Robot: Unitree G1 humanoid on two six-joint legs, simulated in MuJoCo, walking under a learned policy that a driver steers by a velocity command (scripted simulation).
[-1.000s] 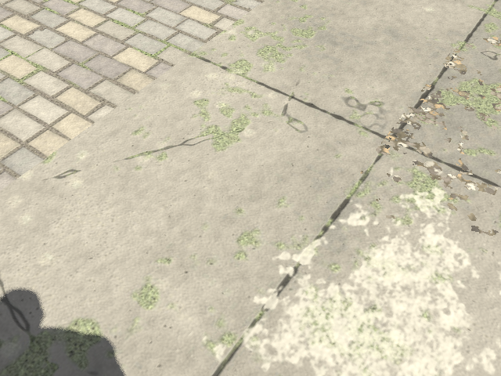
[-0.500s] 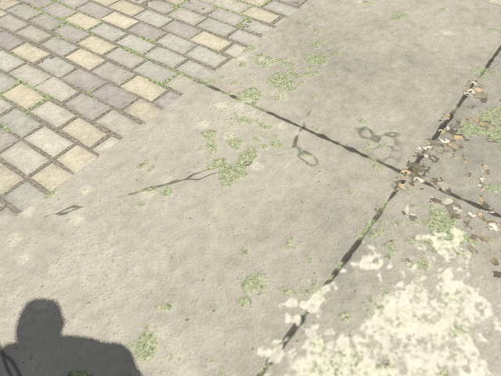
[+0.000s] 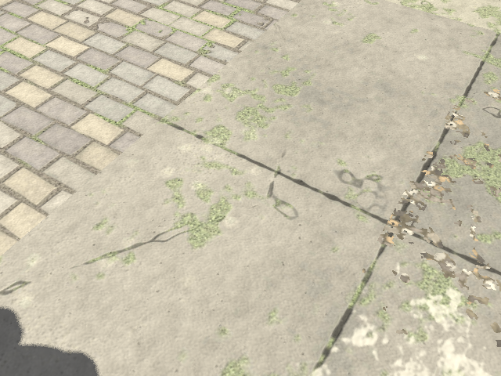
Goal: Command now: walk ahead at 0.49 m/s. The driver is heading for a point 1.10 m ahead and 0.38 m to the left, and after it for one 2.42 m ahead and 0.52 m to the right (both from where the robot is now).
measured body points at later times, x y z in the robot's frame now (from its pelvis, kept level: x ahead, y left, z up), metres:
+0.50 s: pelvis +0.27 -0.07 +0.00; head +0.29 -0.09 +0.45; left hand +0.30 +0.20 -0.12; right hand +0.38 -0.34 -0.14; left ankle +0.25 +0.09 -0.65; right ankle +0.29 -0.17 -0.74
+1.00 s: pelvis +0.50 +0.05 -0.01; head +0.53 +0.08 +0.44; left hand +0.50 +0.35 -0.13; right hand +0.72 -0.15 -0.12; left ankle +0.52 +0.12 -0.74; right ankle +0.52 -0.13 -0.64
